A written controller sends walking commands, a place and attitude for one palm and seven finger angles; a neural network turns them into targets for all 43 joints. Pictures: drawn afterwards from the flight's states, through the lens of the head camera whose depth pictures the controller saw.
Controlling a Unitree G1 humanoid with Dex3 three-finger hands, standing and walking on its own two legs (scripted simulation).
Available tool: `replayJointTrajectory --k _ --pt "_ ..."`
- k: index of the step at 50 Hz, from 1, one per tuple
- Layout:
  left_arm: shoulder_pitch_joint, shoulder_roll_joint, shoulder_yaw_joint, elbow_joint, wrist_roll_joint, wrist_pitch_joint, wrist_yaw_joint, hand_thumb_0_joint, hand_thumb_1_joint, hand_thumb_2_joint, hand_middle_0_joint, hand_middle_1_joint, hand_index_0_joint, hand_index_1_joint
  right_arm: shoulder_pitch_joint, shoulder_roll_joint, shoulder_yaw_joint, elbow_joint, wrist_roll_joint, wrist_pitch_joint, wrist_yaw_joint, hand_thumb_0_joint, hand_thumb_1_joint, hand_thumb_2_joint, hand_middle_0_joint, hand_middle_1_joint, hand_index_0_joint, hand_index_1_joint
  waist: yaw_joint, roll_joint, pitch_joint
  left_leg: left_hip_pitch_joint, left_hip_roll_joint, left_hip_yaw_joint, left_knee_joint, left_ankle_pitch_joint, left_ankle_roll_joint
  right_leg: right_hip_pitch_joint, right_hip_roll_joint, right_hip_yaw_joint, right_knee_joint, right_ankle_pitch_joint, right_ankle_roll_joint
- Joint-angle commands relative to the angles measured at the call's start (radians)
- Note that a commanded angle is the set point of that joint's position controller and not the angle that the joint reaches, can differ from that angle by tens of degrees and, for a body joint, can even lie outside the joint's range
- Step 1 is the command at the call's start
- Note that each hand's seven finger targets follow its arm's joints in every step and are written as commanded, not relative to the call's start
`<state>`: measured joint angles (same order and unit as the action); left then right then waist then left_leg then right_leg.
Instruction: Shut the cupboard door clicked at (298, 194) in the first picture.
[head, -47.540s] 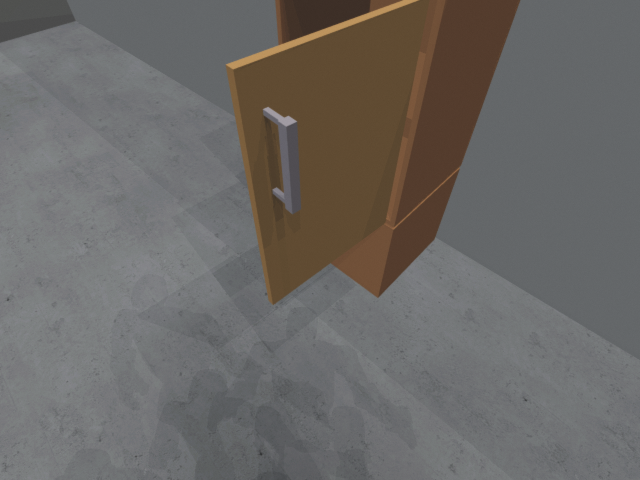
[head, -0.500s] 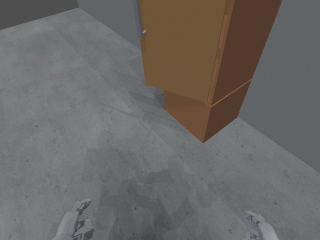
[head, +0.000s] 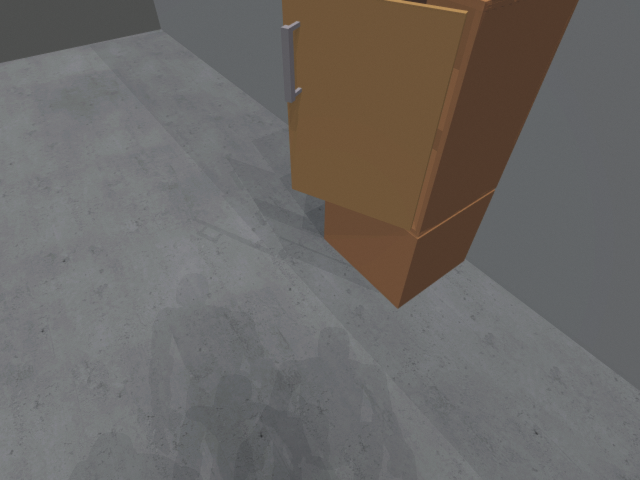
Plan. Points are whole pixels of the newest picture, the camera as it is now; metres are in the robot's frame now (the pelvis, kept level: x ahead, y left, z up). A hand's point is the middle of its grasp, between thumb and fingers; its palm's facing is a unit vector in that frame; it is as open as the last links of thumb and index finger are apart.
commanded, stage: let the arm hang, fingers relaxed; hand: left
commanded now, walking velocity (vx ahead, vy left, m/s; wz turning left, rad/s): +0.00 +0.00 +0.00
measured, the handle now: (292, 63) +1.01 +0.12 +0.08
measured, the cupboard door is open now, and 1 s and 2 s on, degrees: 25 25 25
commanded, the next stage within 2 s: look to check the result in 0.40 s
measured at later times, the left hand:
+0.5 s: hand out of the picture -0.04 +0.17 -0.18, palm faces +0.01 -0.99 -0.15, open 7.3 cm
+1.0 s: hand out of the picture +0.00 +0.20 -0.18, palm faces -0.02 -0.98 -0.21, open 7.3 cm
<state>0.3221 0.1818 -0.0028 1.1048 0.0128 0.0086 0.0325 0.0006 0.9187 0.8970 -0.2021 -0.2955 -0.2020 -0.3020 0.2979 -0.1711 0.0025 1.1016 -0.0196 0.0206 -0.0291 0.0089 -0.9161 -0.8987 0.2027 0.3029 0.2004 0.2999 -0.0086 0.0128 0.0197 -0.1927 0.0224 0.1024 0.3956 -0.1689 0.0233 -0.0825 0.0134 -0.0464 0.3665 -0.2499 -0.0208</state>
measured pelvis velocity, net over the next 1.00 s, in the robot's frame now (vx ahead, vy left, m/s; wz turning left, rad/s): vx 0.01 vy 0.02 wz -0.02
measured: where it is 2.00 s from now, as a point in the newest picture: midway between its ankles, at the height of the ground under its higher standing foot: outside the picture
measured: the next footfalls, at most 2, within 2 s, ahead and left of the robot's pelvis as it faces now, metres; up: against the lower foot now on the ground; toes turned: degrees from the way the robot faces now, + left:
right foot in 2.00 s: +0.11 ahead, -0.10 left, +0.00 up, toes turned +27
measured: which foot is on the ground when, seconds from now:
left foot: down 0.00-1.00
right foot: down 0.00-1.00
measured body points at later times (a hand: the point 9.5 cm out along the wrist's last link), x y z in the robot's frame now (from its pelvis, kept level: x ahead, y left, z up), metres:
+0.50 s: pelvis +0.00 +0.02 +0.00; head +0.00 +0.02 +0.45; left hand -0.03 +0.22 -0.17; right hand -0.03 -0.19 -0.16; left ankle +0.03 +0.10 -0.74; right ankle -0.03 -0.10 -0.74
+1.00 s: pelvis +0.01 +0.02 +0.00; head +0.02 +0.02 +0.45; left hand +0.00 +0.25 -0.16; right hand +0.00 -0.22 -0.16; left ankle +0.03 +0.10 -0.74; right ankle -0.03 -0.10 -0.74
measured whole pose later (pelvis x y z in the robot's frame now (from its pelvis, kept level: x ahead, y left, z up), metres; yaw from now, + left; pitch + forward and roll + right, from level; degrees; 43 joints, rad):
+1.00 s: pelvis +0.01 +0.02 +0.00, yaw -1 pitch -1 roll +0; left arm 0.29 0.17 0.00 1.15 0.02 -0.01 0.03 0.00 0.91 0.90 -0.20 -0.30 -0.20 -0.30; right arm 0.27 -0.18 -0.01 1.13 -0.02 0.00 -0.03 0.01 -0.91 -0.90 0.20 0.30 0.20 0.30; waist -0.01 0.00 0.03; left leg -0.18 0.00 0.13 0.36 -0.17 0.05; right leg -0.09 -0.01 -0.02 0.36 -0.25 0.00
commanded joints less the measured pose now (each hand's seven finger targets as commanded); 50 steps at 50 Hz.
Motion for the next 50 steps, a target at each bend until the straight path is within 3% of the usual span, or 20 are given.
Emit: replayJointTrajectory --k 1,6,22,29,38,50 --pt "0.051 0.074 0.013 0.002 -0.006 -0.021 0.003 0.0 0.9 0.9 -0.2 -0.3 -0.2 -0.3 0.047 -0.085 -0.013 -0.011 0.004 -0.018 -0.006 0.0 -0.9 -0.9 0.2 0.3 0.2 0.3 0.001 -0.025 0.062 0.04 0.096 -0.111 -0.089 0.012 0.005 -0.118 -0.11 0.107 -0.096 0.05 -0.024" --pt "0.072 0.056 0.012 0.027 -0.005 -0.016 0.006 0.0 0.9 0.9 -0.2 -0.3 -0.2 -0.3 0.069 -0.067 -0.012 0.012 0.005 -0.018 -0.009 0.0 -0.9 -0.9 0.2 0.3 0.2 0.3 0.001 -0.003 0.097 0.024 0.094 -0.11 -0.112 -0.034 0.007 -0.135 -0.104 0.102 -0.087 0.029 -0.021" --pt "0.114 0.013 0.013 0.054 0.0 -0.018 0.013 0.0 0.9 0.9 -0.2 -0.3 -0.2 -0.3 0.104 -0.042 -0.02 0.023 0.006 -0.023 -0.015 0.0 -0.9 -0.9 0.2 0.3 0.2 0.3 -0.002 -0.005 0.108 0.021 0.095 -0.114 -0.127 -0.062 0.015 -0.159 -0.099 0.095 -0.065 0.034 -0.017" --pt "0.109 0.025 0.015 0.051 0.002 -0.019 0.012 0.0 0.9 0.9 -0.2 -0.3 -0.2 -0.3 0.096 -0.054 -0.026 0.016 0.007 -0.023 -0.013 0.0 -0.9 -0.9 0.2 0.3 0.2 0.3 -0.004 -0.005 0.105 0.025 0.098 -0.121 -0.134 -0.081 0.017 -0.168 -0.098 0.095 -0.059 0.025 -0.017" --pt "0.083 0.068 0.023 0.038 0.002 -0.029 0.009 0.0 0.9 0.9 -0.2 -0.3 -0.2 -0.3 0.066 -0.097 -0.033 0.007 0.01 -0.031 -0.012 0.0 -0.9 -0.9 0.2 0.3 0.2 0.3 -0.002 -0.032 0.068 0.061 0.1 -0.115 -0.11 0.006 0.024 -0.147 -0.105 0.102 -0.066 0.067 -0.022" --pt "0.014 0.114 0.027 0.028 0.002 -0.032 0.005 0.0 0.9 0.9 -0.2 -0.3 -0.2 -0.3 0.01 -0.136 -0.035 0.005 0.008 -0.034 -0.009 0.0 -0.9 -0.9 0.2 0.3 0.2 0.3 -0.006 -0.016 0.054 0.082 0.105 -0.115 -0.106 0.067 0.019 -0.115 -0.115 0.109 -0.081 0.108 -0.022"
